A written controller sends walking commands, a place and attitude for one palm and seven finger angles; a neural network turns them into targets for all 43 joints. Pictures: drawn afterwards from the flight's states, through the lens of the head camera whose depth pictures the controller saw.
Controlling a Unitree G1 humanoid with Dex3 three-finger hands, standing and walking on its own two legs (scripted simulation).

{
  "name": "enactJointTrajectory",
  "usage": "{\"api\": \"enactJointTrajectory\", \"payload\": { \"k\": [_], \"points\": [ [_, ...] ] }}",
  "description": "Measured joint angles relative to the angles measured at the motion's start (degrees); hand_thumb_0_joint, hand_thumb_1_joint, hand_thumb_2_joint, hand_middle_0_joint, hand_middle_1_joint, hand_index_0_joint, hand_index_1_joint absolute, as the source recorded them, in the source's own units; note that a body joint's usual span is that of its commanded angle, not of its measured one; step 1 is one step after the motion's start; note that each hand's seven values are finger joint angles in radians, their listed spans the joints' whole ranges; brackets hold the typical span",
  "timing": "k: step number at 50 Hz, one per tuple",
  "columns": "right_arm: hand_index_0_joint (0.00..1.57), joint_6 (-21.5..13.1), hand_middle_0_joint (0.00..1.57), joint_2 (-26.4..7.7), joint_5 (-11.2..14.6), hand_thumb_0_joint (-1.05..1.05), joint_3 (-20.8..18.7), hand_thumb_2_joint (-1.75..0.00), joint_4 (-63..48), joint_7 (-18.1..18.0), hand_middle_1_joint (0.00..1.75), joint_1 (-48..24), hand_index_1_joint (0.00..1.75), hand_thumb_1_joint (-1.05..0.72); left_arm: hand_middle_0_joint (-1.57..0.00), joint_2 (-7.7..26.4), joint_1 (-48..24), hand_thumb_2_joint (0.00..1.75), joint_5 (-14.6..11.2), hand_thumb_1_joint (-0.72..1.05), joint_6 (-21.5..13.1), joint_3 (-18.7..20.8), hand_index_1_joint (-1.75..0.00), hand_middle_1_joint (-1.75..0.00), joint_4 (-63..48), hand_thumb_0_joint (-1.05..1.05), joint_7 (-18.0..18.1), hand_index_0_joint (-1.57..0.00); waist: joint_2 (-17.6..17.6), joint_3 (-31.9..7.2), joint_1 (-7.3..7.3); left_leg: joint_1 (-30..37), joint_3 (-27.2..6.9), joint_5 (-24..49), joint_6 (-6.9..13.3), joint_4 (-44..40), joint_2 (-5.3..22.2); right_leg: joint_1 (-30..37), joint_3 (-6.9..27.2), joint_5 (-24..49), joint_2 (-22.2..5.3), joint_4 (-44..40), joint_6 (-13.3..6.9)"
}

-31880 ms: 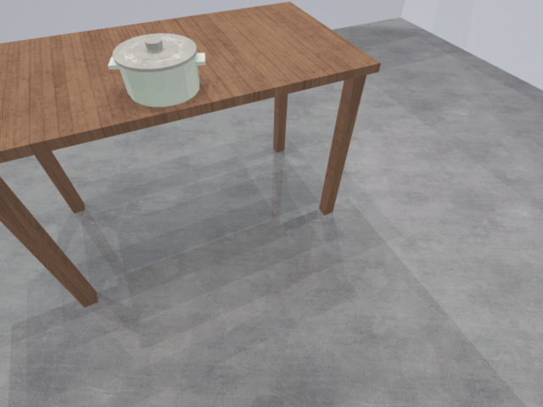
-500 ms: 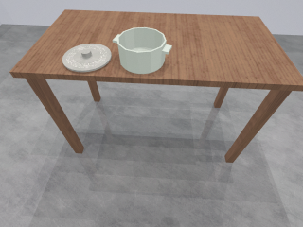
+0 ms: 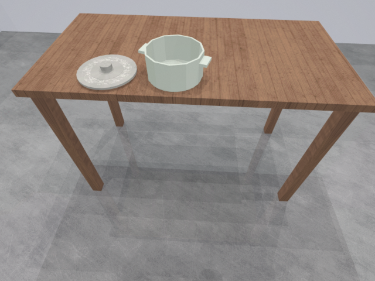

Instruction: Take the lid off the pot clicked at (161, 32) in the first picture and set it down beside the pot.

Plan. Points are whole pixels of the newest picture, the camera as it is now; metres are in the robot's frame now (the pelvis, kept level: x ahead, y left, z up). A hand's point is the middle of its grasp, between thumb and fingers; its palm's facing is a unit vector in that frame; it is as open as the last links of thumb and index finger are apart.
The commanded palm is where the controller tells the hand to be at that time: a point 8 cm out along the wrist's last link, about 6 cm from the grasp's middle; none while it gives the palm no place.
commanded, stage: let the arm hang, fingers relaxed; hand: left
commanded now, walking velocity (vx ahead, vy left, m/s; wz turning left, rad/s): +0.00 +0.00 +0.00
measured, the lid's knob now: (106, 66) +0.77 +0.32 +0.03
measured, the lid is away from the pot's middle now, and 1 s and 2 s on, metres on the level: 0.24 0.24 0.24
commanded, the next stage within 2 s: look to check the result in 0.02 s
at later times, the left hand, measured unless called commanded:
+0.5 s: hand out of the picture +0.00 +0.17 -0.18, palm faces +0.05 -0.98 -0.20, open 7.3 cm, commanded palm none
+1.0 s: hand out of the picture -0.01 +0.16 -0.18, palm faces +0.05 -0.98 -0.19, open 7.3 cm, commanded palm none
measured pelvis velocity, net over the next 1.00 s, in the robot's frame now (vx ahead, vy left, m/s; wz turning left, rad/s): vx -0.01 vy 0.00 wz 0.00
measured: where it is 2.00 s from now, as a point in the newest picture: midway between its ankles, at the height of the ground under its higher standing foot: outside the picture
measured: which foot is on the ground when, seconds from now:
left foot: down 0.00-1.00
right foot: down 0.00-1.00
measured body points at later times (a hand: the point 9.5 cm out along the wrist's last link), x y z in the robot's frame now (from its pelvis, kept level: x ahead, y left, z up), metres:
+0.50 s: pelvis +0.00 +0.00 +0.00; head +0.01 -0.01 +0.45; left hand +0.00 +0.22 -0.16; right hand -0.02 -0.22 -0.16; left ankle +0.00 +0.15 -0.74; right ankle -0.06 -0.09 -0.74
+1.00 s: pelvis -0.01 +0.00 +0.00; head +0.00 -0.01 +0.45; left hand -0.01 +0.22 -0.16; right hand -0.03 -0.21 -0.16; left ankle +0.00 +0.15 -0.74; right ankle -0.07 -0.09 -0.74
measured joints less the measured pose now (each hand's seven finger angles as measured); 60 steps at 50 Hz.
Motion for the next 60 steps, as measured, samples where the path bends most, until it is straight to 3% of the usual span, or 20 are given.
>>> {"api": "enactJointTrajectory", "payload": {
  "k": [60],
  "points": [
    [0.2,-0.13,0.2,0.22,-0.08,0.0,0.18,-0.9,0.46,0.04,0.3,0.64,0.3,-0.91,-0.19,-0.49,0.83,0.9,0.05,0.92,-0.29,-0.04,-0.3,-0.29,0.25,0.0,-0.03,-0.2,0.21,-0.47,-0.06,-0.18,-0.04,1.45,-0.16,-0.62,0.35,-0.39,-0.05,1.29,0.32,-0.27,-0.15]
  ]
}}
